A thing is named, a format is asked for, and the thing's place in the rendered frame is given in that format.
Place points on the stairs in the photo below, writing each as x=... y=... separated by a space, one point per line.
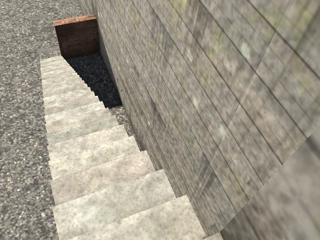
x=104 y=187

